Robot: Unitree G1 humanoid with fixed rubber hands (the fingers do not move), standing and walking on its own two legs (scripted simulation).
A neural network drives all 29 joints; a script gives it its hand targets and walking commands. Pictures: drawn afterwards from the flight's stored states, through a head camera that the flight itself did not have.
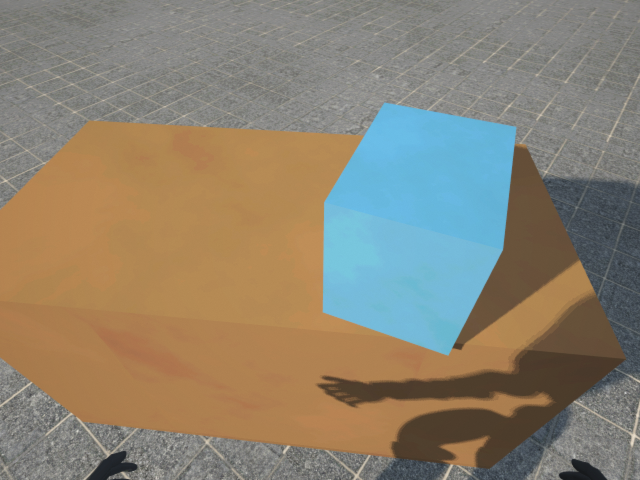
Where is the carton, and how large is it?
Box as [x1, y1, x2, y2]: [323, 103, 515, 354]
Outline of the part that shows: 384,103 324,202 323,312 424,347 448,354 502,250 515,127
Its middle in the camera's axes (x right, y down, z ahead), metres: +0.16 -0.03 +0.64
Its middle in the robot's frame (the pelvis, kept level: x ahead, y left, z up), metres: +0.52 -0.12 +0.03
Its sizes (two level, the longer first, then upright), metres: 0.283 0.215 0.251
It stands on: a pedestal, 0.67 m high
